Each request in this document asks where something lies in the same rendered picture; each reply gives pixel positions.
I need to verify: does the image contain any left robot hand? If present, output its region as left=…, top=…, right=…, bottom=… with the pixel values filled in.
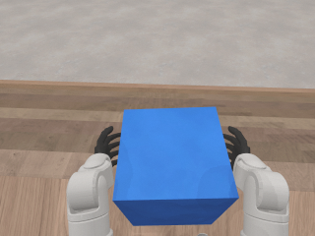
left=94, top=126, right=121, bottom=167

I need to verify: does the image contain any robot right forearm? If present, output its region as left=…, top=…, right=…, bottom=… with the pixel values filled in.
left=232, top=153, right=289, bottom=236

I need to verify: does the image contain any robot left forearm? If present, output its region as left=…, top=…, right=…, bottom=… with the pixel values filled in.
left=66, top=153, right=114, bottom=236

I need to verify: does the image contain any right robot hand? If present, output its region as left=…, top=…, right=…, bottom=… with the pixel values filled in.
left=222, top=126, right=251, bottom=171

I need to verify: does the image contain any carton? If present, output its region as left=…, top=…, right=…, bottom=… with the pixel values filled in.
left=112, top=106, right=239, bottom=226

